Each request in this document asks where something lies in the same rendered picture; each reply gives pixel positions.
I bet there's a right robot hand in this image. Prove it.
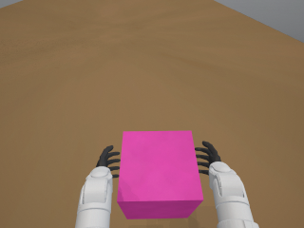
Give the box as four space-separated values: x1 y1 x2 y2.
195 141 221 176

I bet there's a robot right forearm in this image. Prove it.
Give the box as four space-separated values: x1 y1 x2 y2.
208 161 259 228

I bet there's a robot left forearm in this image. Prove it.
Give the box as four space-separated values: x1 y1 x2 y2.
75 166 113 228

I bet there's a left robot hand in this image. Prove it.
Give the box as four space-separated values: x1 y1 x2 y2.
96 145 121 179

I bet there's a carton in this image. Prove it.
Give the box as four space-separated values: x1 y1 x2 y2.
117 130 204 219

